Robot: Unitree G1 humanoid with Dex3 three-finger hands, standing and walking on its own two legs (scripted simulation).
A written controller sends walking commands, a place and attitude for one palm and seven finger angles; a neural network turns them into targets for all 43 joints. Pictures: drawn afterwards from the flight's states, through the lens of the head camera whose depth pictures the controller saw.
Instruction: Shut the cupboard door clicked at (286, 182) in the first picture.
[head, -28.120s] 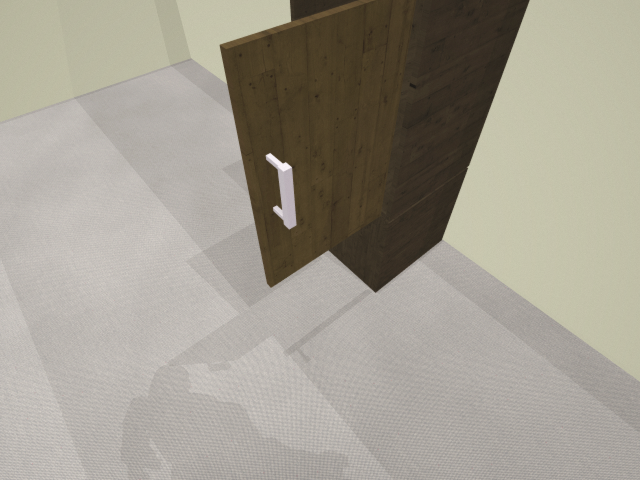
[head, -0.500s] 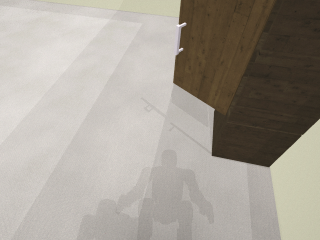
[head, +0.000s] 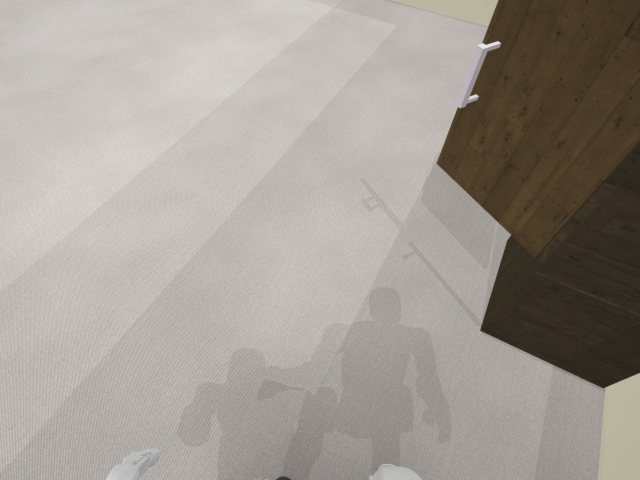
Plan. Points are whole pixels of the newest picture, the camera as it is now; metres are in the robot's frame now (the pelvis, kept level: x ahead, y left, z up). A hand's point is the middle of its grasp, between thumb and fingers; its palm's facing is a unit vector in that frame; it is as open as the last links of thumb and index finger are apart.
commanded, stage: walk to a spot facing it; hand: left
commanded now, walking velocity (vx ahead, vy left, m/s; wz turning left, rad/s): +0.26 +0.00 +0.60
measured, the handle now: (477, 75) +0.94 -0.35 -0.03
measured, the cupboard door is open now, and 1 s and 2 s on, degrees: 58 58 58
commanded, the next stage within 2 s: turn to face it in 1.22 s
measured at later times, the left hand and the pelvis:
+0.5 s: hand out of the picture -0.04 +0.19 -0.18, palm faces +0.42 -0.88 -0.23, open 7.4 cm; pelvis +0.07 +0.02 -0.01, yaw +22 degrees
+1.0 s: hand (128, 370) +0.29 +0.31 -0.16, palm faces +0.49 -0.84 -0.23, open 7.4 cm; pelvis +0.27 +0.08 -0.02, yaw +31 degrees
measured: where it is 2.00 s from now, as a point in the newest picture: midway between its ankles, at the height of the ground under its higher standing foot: (233, 384)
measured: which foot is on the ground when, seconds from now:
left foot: down 0.00-0.08, up 0.10-0.50, down 0.52-0.94, up 0.96-1.00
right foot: up 0.00-0.08, down 0.10-0.52, up 0.54-0.92, down 0.94-1.00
